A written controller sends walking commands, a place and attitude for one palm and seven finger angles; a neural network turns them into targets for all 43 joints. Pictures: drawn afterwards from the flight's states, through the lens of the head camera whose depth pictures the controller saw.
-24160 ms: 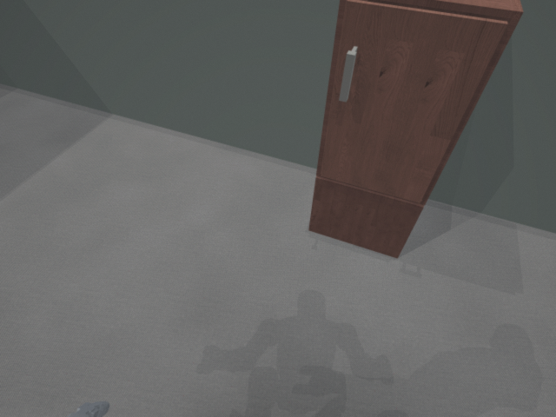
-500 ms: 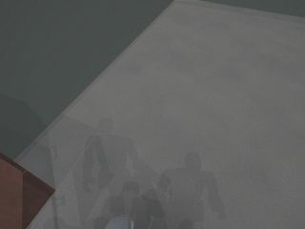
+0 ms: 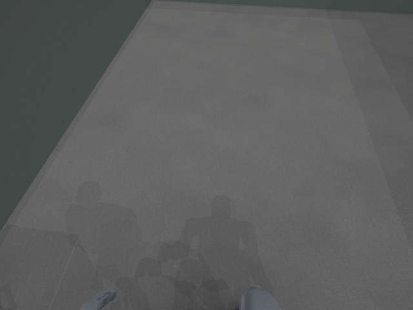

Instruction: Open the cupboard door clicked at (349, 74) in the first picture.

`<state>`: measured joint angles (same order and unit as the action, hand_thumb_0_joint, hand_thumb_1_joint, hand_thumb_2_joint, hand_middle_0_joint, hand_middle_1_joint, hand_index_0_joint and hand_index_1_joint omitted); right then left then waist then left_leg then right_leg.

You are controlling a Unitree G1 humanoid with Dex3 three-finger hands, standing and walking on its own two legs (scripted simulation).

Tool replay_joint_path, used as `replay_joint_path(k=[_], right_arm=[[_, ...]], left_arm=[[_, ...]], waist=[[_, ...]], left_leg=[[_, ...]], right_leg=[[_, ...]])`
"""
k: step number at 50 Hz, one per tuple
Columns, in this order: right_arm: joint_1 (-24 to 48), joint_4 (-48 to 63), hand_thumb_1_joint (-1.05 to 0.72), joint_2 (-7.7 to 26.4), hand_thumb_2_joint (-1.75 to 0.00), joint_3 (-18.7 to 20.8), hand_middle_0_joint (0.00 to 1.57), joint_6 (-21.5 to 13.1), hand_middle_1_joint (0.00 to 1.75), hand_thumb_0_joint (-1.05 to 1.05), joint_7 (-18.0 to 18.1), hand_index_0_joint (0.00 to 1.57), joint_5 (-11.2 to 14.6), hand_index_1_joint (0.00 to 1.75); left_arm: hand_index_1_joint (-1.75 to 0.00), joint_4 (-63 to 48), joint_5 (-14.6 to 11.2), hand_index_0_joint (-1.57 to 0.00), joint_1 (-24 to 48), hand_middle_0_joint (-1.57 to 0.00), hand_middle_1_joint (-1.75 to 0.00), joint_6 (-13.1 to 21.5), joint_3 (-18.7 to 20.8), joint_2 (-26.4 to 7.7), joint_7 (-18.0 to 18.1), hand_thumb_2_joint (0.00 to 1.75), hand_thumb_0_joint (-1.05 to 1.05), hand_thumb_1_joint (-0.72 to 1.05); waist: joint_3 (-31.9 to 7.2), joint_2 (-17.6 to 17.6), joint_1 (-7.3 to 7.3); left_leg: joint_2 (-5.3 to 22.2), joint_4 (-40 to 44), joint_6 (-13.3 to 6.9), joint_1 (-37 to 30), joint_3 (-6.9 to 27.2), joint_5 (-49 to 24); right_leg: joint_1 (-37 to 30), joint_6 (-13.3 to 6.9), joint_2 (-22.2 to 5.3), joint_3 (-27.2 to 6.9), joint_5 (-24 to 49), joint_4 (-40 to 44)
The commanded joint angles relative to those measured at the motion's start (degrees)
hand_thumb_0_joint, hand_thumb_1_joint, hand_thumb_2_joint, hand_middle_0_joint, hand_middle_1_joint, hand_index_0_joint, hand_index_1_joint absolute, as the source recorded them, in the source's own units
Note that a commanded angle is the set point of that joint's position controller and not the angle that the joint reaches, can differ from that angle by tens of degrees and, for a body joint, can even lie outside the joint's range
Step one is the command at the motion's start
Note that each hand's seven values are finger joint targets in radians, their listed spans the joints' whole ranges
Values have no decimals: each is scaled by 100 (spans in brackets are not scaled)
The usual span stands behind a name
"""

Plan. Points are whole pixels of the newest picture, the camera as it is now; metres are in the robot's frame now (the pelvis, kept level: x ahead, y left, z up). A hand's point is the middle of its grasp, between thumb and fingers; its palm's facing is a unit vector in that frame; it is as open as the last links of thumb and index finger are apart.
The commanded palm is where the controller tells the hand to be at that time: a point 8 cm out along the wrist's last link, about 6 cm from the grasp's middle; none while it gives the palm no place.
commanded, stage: walk to a spot facing it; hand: left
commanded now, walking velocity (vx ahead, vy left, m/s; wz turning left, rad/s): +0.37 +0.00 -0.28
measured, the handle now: out of the picture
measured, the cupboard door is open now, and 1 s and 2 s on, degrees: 49 49 49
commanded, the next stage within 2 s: turn to face it in 0.84 s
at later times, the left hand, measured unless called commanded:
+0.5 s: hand (168, 275) +0.22 +0.10 -0.17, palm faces +0.02 -0.97 -0.22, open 7.2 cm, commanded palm none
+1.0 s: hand (176, 160) +0.55 +0.12 -0.17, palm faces -0.05 -0.97 -0.23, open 7.2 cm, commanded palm none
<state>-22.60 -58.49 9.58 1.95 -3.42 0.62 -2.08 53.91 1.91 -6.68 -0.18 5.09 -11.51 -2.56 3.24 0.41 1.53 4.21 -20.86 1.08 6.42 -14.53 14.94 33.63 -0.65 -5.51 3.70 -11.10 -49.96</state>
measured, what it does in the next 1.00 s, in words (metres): walks ahead: right foot, then left foot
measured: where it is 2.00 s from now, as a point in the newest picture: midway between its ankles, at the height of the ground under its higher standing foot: (237, 216)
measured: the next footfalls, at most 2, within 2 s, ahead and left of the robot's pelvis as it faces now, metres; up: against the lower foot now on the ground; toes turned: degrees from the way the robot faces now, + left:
right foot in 0.12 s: +0.18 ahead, -0.12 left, +0.00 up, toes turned -10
left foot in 0.70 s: +0.48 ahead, +0.02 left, +0.00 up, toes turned +3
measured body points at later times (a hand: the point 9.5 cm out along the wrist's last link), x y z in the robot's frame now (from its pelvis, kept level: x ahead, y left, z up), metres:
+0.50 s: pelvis +0.23 -0.08 +0.00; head +0.25 -0.09 +0.45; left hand +0.22 +0.15 -0.15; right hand +0.31 -0.31 -0.15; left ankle +0.36 +0.06 -0.68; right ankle +0.14 -0.12 -0.74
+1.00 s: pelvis +0.48 -0.08 +0.00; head +0.51 -0.08 +0.45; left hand +0.56 +0.17 -0.15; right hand +0.41 -0.29 -0.16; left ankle +0.44 +0.02 -0.74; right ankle +0.57 -0.23 -0.70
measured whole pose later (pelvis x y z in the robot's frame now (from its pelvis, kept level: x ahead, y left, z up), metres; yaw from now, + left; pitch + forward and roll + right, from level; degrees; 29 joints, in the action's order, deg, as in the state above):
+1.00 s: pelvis +0.48 -0.08 +0.00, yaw -5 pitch +0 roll +1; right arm -22.0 -64.0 8.6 1.8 -3.4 1.0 -1.0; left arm 59.5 1.5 -11.3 1.2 3.9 -11.4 -0.1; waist 3.3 0.9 0.6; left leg -1.4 -21.3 -2.8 6.2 -8.3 15.6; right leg 32.7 0.4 -7.3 2.2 -8.8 -46.6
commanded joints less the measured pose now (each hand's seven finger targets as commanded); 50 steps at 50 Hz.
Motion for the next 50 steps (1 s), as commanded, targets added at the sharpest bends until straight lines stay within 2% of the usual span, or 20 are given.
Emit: replay_joint_path(k=[1, 3, 5, 6, 7, 8, 10, 13, 15, 26, 29, 32, 33, 34, 35, 36, 38, 41, 45, 50], right_arm=[[-510, 123, -90, 795, -90, 141, 20, -36, 30, 0, 19, 20, -50, 30], [-523, 56, -90, 863, -90, 133, 20, -2, 30, 0, 14, 20, -49, 30], [-327, 33, -90, 878, -90, 110, 20, 11, 30, 0, -8, 20, 20, 30], [-368, 129, -90, 610, -90, 61, 20, -29, 30, 0, -81, 20, 138, 30], [-74, 384, -90, 469, -90, 54, 20, -35, 30, 0, -67, 20, 175, 30], [285, 266, -90, 599, -90, 126, 20, -36, 30, 0, -43, 20, 142, 30], [536, 190, -90, 409, -90, 139, 20, 0, 30, 0, -6, 20, 120, 30], [23, -132, -90, 106, -90, 111, 20, 175, 30, 0, -44, 20, 52, 30], [85, -125, -90, 43, -90, 135, 20, 228, 30, 0, -62, 20, 39, 30], [2114, 480, -90, 248, -90, 96, 20, 156, 30, 0, -219, 20, 130, 30], [2085, 429, -90, 261, -90, 82, 20, 111, 30, 0, -196, 20, 125, 30], [889, 50, -90, 462, -90, 138, 20, 61, 30, 0, -81, 20, 80, 30], [-27, -170, -90, 710, -90, 210, 20, 47, 30, 0, -22, 20, 17, 30], [-733, -279, -90, 1349, -90, 363, 20, 12, 30, 0, 55, 20, -99, 30], [-935, -298, -90, 1527, -90, 366, 20, 62, 30, 0, 74, 20, 14, 30], [-466, -214, -90, 1341, -90, 353, 20, 32, 30, 0, 89, 20, 97, 30], [323, 30, -90, 700, -90, 202, 20, -61, 30, 0, 106, 20, 66, 30], [412, -27, -90, 490, -90, 114, 20, -167, 30, 0, 109, 20, 89, 30], [124, -155, -90, 501, -90, 94, 20, -150, 30, 0, 62, 20, 103, 30], [-334, -384, -90, 530, -90, 25, 20, -54, 30, 0, 90, 20, 88, 30]], left_arm=[[-30, -444, 5, -20, 544, -20, -30, 95, -81, 0, -43, 90, 0, 90], [-30, -365, -2, -20, 363, -20, -30, 139, -66, -96, -19, 90, 0, 90], [-30, 106, 5, -20, -1076, -20, -30, 248, 35, -459, 42, 90, 0, 90], [-30, 413, 21, -20, -2051, -20, -30, 323, 209, -1087, 135, 90, 0, 90], [-30, 539, -101, -20, -2463, -20, -30, 315, 287, -1524, 228, 90, 0, 90], [-30, 535, -140, -20, -2153, -20, -30, 335, 265, -1411, 284, 90, 0, 90], [-30, 368, -158, -20, -1343, -20, -30, 357, 49, -755, 317, 90, 0, 90], [-30, 415, -116, -20, -1092, -20, -30, 489, -102, -279, 302, 90, 0, 90], [-30, 449, -96, -20, -1235, -20, -30, 548, -92, -57, 292, 90, 0, 90], [-30, 994, -103, -20, -2104, -20, -30, 616, -261, -255, 400, 90, 0, 90], [-30, 1127, -93, -20, -2161, -20, -30, 596, -254, -399, 414, 90, 0, 90], [-30, 1147, -82, -20, -2013, -20, -30, 583, -224, -507, 401, 90, 0, 90], [-30, 1051, -117, -20, -1923, -20, -30, 578, -215, -480, 388, 90, 0, 90], [-30, 904, -192, -20, -2218, -20, -30, 572, -221, -174, 338, 90, 0, 90], [-30, 660, -194, -20, -1947, -20, -30, 630, -267, -65, 313, 90, 0, 90], [-30, 571, -145, -20, -1513, -20, -30, 583, -216, -146, 332, 90, 0, 90], [-30, 573, -24, -20, -1344, -20, -30, 451, -184, -22, 243, 90, 0, 90], [-30, 645, 22, -20, -1640, -20, -30, 237, -222, 336, 188, 90, 0, 90], [-30, 492, -3, -20, -1163, -20, -30, 168, -216, 340, 162, 90, 0, 90], [-30, 277, -49, -20, -411, -20, -30, 203, -247, 73, 167, 90, 0, 90]], waist=[[225, -635, 103], [90, -543, -37], [-676, -35, -739], [-1407, 1196, -1113], [-1480, 1833, -1133], [-1301, 1541, -1038], [-516, 344, -548], [-319, 560, -100], [-185, 489, -22], [511, 419, -296], [495, 442, -163], [7, 464, 416], [-463, 340, 807], [-1402, -817, 860], [-1413, -1004, 692], [-801, -379, 535], [-29, -467, 69], [-32, -409, -309], [110, -370, -282], [258, -351, -111]], left_leg=[[1527, 1013, -732, 216, 689, -559], [1545, 620, -644, 218, 626, -1118], [1060, -1264, -328, 643, 148, -2159], [493, -3059, -75, 2093, -231, -947], [-158, -4666, 63, 3286, 271, 2020], [113, -5398, -3, 3611, 1063, 1622], [498, -5142, 60, 3355, 1332, 645], [463, -4348, 138, 2627, 1130, 138], [428, -4069, 170, 2746, 1098, -134], [107, -2469, -86, 3321, 895, -688], [-278, -1998, -281, 2566, 581, -366], [-713, -1452, -565, 814, 374, -298], [-347, -1128, -807, -629, 829, -697], [1356, -778, -1536, -1987, 3281, -838], [2251, 75, -2051, -1902, 4707, -1293], [2163, 373, -1858, -1086, 4344, -706], [1650, 827, -1378, 347, 3430, 280], [1143, 981, -1157, 991, 2142, -644], [868, 1129, -1034, 1114, 1478, -1083], [873, 634, -1018, 857, 1536, -2127]], right_leg=[[-485, -91, 125, 239, -24, 935], [-1162, -203, 284, 388, -169, 1274], [-3289, -447, 483, 365, -221, 1959], [-5007, -909, -822, -1310, -990, 2465], [-5402, -1480, -2003, -3518, -129, 3270], [-5046, -1441, -1880, -3260, 663, 3224], [-3743, -1190, -1411, -1882, 1549, 3260], [-2822, -905, -837, -810, 2081, 3585], [-2769, -885, -749, -651, 2153, 3719], [-3772, -760, -872, -549, 3434, 3801], [-3825, -745, -884, -333, 4703, 3360], [-3352, -573, -717, -41, 5631, 1824], [-2429, -429, -606, 34, 4672, 551], [-1054, -179, 166, 293, 1761, -1484], [-215, -246, 671, -113, -1780, -2973], [288, -245, 398, -545, -1520, -3347], [287, -115, -57, -629, -846, -3056], [-204, 23, -186, -428, -515, -1935], [-544, 106, -171, -125, 164, -354], [-1122, 95, 88, 143, 451, 1088]])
